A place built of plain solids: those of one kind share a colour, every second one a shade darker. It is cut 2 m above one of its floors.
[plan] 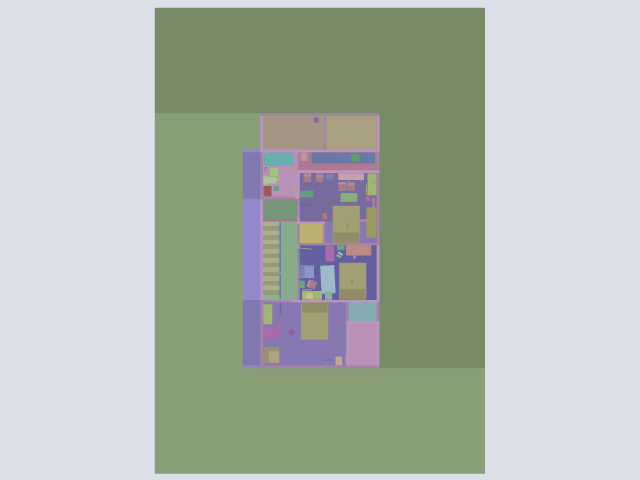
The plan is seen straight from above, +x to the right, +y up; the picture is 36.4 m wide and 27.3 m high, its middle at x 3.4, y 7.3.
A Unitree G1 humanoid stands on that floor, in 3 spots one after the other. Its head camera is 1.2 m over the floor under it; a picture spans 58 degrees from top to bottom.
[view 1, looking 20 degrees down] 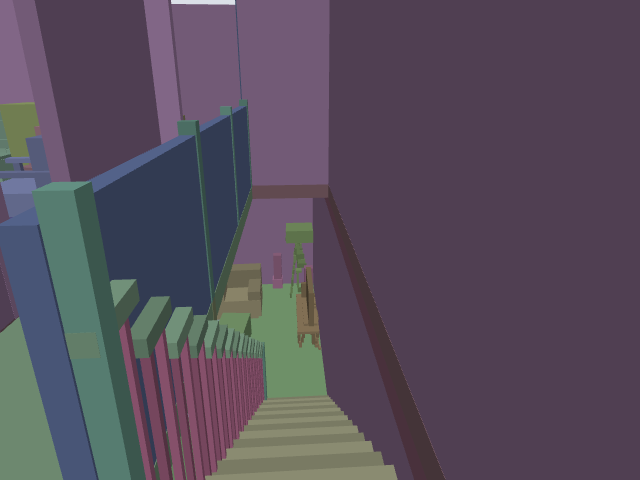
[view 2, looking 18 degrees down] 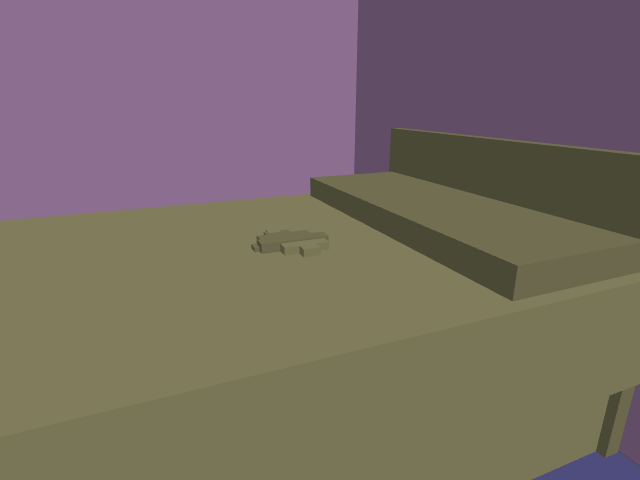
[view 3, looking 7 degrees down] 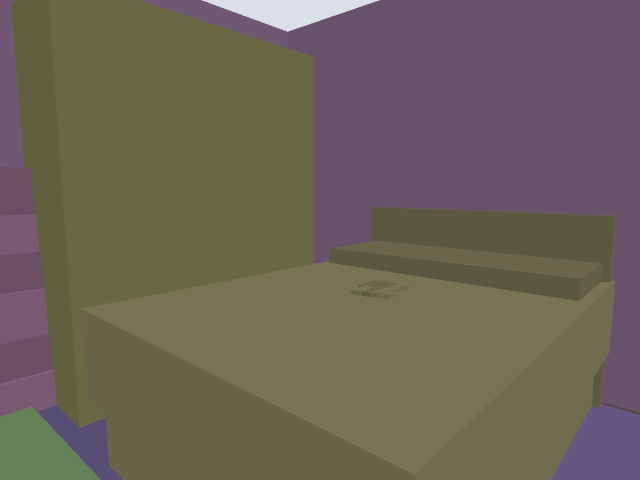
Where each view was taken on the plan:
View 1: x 0.63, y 9.15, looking -94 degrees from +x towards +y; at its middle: wall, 7.20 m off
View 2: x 3.77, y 5.38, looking -23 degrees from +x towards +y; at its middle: double_bed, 1.56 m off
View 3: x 3.77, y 9.88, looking -48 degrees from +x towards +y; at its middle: wall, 3.72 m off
